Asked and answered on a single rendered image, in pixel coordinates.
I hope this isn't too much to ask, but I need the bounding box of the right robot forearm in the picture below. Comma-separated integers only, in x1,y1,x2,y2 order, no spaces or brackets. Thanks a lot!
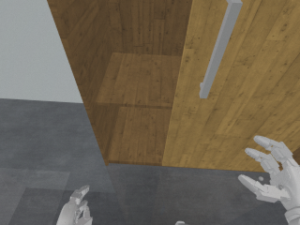
284,206,300,225

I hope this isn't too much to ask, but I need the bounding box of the wardrobe door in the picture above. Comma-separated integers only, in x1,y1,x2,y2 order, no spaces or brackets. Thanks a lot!
278,147,300,169
162,0,300,173

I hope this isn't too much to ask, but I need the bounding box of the robot right hand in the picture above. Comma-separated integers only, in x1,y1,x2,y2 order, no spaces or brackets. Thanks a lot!
238,135,300,211

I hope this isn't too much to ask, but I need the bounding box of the handle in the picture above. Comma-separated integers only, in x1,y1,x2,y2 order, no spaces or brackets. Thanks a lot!
199,0,243,98

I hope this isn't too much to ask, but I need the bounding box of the robot left hand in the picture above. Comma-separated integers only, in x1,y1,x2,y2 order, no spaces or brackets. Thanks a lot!
56,185,93,225

